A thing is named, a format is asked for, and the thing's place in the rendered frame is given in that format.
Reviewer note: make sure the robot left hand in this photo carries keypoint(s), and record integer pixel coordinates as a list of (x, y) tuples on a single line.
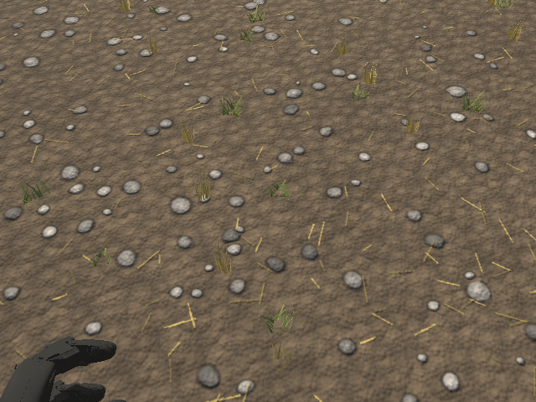
[(33, 379)]

